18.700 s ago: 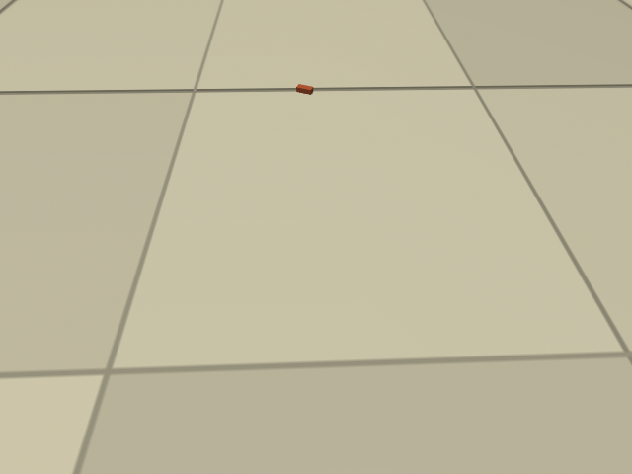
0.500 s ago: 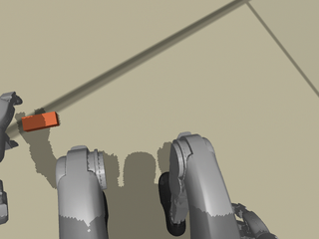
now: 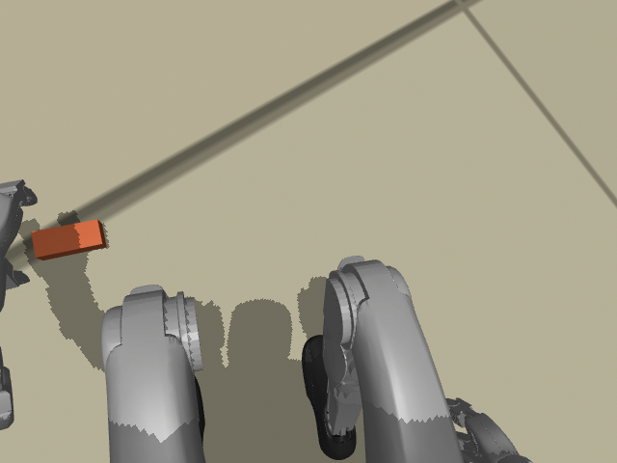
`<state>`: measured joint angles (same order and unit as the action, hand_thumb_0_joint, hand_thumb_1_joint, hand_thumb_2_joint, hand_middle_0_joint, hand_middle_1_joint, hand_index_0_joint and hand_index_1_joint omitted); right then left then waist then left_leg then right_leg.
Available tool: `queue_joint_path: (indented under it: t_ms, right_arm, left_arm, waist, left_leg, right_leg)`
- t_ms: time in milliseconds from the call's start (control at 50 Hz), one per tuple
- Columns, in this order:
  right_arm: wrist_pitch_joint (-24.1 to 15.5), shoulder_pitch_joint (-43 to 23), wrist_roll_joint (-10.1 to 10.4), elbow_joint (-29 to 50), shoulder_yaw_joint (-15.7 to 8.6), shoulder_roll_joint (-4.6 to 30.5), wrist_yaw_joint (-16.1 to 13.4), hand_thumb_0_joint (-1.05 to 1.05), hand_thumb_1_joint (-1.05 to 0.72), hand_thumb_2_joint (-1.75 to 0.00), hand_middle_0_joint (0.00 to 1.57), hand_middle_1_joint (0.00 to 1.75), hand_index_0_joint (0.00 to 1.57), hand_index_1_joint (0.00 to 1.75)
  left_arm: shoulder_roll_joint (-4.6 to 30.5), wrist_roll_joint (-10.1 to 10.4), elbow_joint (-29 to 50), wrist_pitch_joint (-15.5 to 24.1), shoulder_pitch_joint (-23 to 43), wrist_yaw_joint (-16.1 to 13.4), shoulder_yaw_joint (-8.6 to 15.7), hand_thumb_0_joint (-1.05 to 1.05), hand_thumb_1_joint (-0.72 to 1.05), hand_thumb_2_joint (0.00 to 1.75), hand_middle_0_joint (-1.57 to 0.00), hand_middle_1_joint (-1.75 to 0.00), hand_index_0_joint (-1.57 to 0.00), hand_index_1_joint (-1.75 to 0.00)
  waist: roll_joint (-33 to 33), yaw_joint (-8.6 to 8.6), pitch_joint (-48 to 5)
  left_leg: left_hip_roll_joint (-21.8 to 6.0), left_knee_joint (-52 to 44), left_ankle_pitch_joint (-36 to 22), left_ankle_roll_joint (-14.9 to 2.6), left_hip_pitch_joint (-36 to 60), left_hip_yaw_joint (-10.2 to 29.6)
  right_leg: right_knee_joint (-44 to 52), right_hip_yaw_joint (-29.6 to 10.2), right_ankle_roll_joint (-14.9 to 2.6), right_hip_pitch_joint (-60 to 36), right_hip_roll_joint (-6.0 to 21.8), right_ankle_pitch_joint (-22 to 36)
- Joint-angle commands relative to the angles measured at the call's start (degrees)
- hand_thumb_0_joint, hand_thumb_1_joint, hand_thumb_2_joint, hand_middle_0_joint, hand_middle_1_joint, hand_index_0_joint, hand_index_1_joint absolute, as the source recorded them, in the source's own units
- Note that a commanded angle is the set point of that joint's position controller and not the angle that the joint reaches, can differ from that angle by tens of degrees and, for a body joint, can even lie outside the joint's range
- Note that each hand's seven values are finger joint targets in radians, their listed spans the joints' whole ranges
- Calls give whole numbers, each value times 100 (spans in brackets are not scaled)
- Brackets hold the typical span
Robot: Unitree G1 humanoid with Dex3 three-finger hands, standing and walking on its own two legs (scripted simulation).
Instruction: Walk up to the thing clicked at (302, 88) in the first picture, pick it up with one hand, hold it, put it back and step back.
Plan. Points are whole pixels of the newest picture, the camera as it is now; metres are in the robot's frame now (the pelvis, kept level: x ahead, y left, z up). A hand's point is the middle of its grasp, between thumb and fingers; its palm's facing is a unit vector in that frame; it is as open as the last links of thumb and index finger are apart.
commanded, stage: rise first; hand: left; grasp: from above
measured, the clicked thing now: (70, 239) +0.43 +0.29 -0.31
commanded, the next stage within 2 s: approach in 0.38 s
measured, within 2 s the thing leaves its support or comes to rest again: neither
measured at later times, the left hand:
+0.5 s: hand (3, 255) +0.38 +0.33 -0.19, palm faces -0.43 -0.12 -0.90, open 10.9 cm
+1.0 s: hand (85, 220) +0.43 +0.24 -0.19, palm faces -0.41 -0.12 -0.90, open 12.1 cm
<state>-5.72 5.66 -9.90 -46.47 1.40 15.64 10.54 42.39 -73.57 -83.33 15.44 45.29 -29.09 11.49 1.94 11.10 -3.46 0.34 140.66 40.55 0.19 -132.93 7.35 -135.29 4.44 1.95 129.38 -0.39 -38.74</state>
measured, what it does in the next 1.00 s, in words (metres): stands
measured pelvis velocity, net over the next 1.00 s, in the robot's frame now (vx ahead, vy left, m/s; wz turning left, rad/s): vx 0.00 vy -0.01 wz -0.01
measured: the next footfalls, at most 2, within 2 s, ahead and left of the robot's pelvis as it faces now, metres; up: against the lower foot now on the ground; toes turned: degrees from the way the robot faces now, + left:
none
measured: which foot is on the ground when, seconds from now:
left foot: down 0.00-1.00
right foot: down 0.00-1.00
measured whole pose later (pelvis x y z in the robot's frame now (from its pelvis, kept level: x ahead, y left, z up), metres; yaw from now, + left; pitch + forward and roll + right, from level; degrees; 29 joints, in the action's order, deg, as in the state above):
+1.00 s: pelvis +0.00 -0.01 +0.00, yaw -1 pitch +32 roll -7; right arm -8.2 7.4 -10.4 -45.1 4.2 17.1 13.4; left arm 36.8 -74.5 -89.8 10.8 51.9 -34.3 10.4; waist 0.9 15.8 -1.1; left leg -0.5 140.6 40.5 1.0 -132.4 8.0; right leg -135.2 5.0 1.2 130.2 -1.3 -37.4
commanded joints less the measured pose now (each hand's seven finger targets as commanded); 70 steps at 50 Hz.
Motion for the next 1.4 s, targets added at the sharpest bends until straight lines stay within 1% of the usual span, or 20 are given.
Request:
queue_joint_path:
  t_ms: [0, 140, 200, 280, 400, 460, 500, 580, 720, 760, 800, 920, 1000, 1140, 1200, 1260, 1280, 1320, 1360, 1380]
  right_arm:
    - [-40, 921, 19, 138, -457, 1455, -25, 0, -90, -90, 20, 30, 20, 30]
    - [-27, 949, -14, 190, -478, 1449, 2, 0, -90, -90, 20, 30, 20, 30]
    - [-32, 978, -26, 167, -468, 1498, -15, 0, -90, -90, 20, 30, 20, 30]
    - [-38, 917, -76, 115, -395, 1427, -10, 0, -90, -90, 20, 30, 20, 30]
    - [-87, 839, -142, 42, -392, 1463, -38, 0, -90, -90, 20, 30, 20, 30]
    - [-133, 822, -132, 24, -422, 1484, -11, 0, -90, -90, 20, 30, 20, 30]
    - [-140, 829, -100, 46, -468, 1514, -20, 0, -89, -89, 20, 30, 20, 30]
    - [-198, 996, -85, -49, -500, 1439, 39, 0, -89, -89, 20, 30, 20, 30]
    - [-278, 1291, -66, -129, -418, 1485, 96, 0, -89, -89, 20, 30, 20, 30]
    - [-248, 1304, -2, -48, -409, 1532, 98, 0, -89, -89, 20, 30, 20, 30]
    - [-284, 1233, -43, 27, -290, 1506, 181, 0, -89, -89, 20, 30, 20, 30]
    - [-288, 1133, -61, 249, -144, 1541, 273, 0, -89, -89, 20, 30, 20, 30]
    - [-279, 977, -13, 347, -129, 1531, 260, 0, -89, -89, 20, 30, 20, 30]
    - [-346, 1079, -22, 155, -234, 1466, 123, 0, -89, -89, 20, 30, 20, 30]
    - [-359, 1330, -70, 65, -372, 1700, 80, 0, -89, -89, 20, 30, 20, 30]
    - [-415, 1247, -64, 15, -251, 1548, 96, 0, -90, -90, 20, 30, 20, 30]
    - [-421, 1338, -66, -29, -242, 1640, 80, 0, -89, -89, 20, 30, 20, 30]
    - [-427, 1278, -70, 5, -116, 1587, 93, 0, -89, -89, 20, 30, 20, 30]
    - [-392, 1098, -107, 122, -108, 1669, 104, 0, -89, -89, 20, 30, 20, 30]
    - [-340, 1119, -95, 58, -149, 1767, 85, 0, -89, -90, 20, 30, 20, 30]
  left_arm:
    - [1661, 126, 697, 32, 1224, -125, 231, 0, -7, 62, -51, -60, -50, -61]
    - [1295, 168, 653, 161, 1224, -31, 13, 0, -8, 62, -51, -59, -50, -60]
    - [1753, 95, 766, 235, 1342, -90, 254, 0, -6, 61, -53, -58, -52, -59]
    - [1418, 72, 402, 323, 1330, -162, 32, 0, -5, 60, -53, -57, -53, -58]
    - [1785, -147, 495, 347, 1517, -351, 177, 0, -5, 59, -53, -59, -52, -59]
    - [1697, -86, 524, 260, 1687, -444, 147, 0, -10, 66, -53, -56, -50, -60]
    - [1857, -9, 757, 183, 1504, -497, 317, 0, -12, 64, -45, -62, -45, -63]
    - [1173, -13, 720, 33, 2087, -396, -305, 0, -16, 67, -42, -67, -42, -67]
    - [350, 210, 186, -290, 2275, -337, -887, 0, -19, 71, -37, -73, -38, -72]
    - [614, 241, 66, -392, 1951, -427, -581, 0, -20, 73, -37, -72, -38, -72]
    - [666, 162, -237, -470, 1937, -491, -588, 0, -22, 74, -38, -71, -37, -71]
    - [1488, -43, 119, -568, 2187, -784, 94, 0, -23, 74, -37, -72, -37, -73]
    - [1947, 141, 141, -628, 1673, -907, 527, 0, -27, 76, -34, -74, -33, -74]
    - [1397, 541, -27, -571, 1956, -279, -134, 0, -37, 81, -24, -83, -25, -82]
    - [1335, 553, -326, -407, 1784, 100, -80, 0, -39, 83, -22, -85, -23, -84]
    - [14, 696, -8, -67, 2415, 422, -1141, 0, -39, 83, -21, -89, -22, -87]
    - [464, 633, 125, 76, 2422, 422, -1001, 0, -37, 81, -20, -89, -23, -87]
    - [599, 503, 76, 288, 2389, 369, -1116, 0, -38, 83, -22, -87, -23, -85]
    - [955, 248, 268, 511, 2242, 65, -863, 0, -39, 84, -22, -85, -22, -84]
    - [1571, 183, 395, 559, 1840, -203, -263, 0, -40, 87, -20, -83, -19, -84]
  waist:
    - [-1675, -175, -3506]
    - [-1555, -32, -3501]
    - [-1543, -72, -3549]
    - [-1301, 1, -3226]
    - [-1691, -88, -3437]
    - [-1707, 7, -3442]
    - [-2009, -147, -3635]
    - [-2004, 247, -3543]
    - [-1708, 461, -3504]
    - [-1740, 223, -3751]
    - [-1743, 270, -3354]
    - [-1546, 211, -3628]
    - [-1330, -62, -3856]
    - [-1179, 244, -3288]
    - [-1081, 497, -2904]
    - [-1271, 801, -2763]
    - [-1310, 678, -2798]
    - [-1488, 623, -2970]
    - [-1797, 396, -3151]
    - [-2031, 221, -3360]
  left_leg:
    - [123, -1659, -971, -203, 2839, -486]
    - [135, -1622, -916, -208, 2791, -473]
    - [131, -1524, -1006, -218, 2791, -493]
    - [148, -1440, -685, -237, 2468, -545]
    - [149, -1485, -678, -200, 2781, -544]
    - [135, -1468, -712, -196, 2811, -534]
    - [130, -1609, -822, -185, 2965, -522]
    - [89, -1607, -796, -158, 3059, -448]
    - [56, -1527, -1184, -148, 3110, -402]
    - [72, -1575, -1402, -135, 3079, -435]
    - [92, -1576, -1249, -146, 2840, -497]
    - [110, -1313, -1234, -269, 2532, -675]
    - [107, -1205, -1036, -325, 2119, -739]
    - [102, -1281, -201, -318, 1758, -543]
    - [100, -1349, -200, -262, 1884, -415]
    - [71, -1338, -265, -188, 2289, -246]
    - [51, -1375, -446, -168, 2485, -147]
    - [63, -1297, -796, -134, 2760, -142]
    - [69, -1309, -1000, -63, 2999, -151]
    - [70, -1368, -1198, -27, 3256, -192]
  right_leg:
    - [1213, 469, -328, -1576, -158, 965]
    - [1277, 496, -327, -1592, -171, 938]
    - [1271, 471, -326, -1691, -178, 1026]
    - [1360, 418, -330, -1598, -189, 731]
    - [1241, 463, -332, -1482, -190, 662]
    - [1220, 482, -317, -1396, -194, 745]
    - [1190, 494, -298, -1443, -167, 812]
    - [1166, 526, -324, -1167, -170, 904]
    - [1318, 587, -316, -1422, -195, 1375]
    - [1290, 571, -348, -1668, -192, 1544]
    - [1232, 548, -370, -1589, -207, 1423]
    - [1330, 377, -330, -2194, -251, 1546]
    - [1421, 138, -299, -2610, -276, 1203]
    - [1539, 210, -350, -2010, -247, 218]
    - [1429, 440, -367, -1722, -216, 291]
    - [1341, 614, -335, -1353, -218, 525]
    - [1286, 694, -309, -1349, -197, 670]
    - [1106, 722, -312, -1467, -214, 958]
    - [982, 752, -341, -1505, -221, 1057]
    - [900, 726, -322, -1651, -210, 1214]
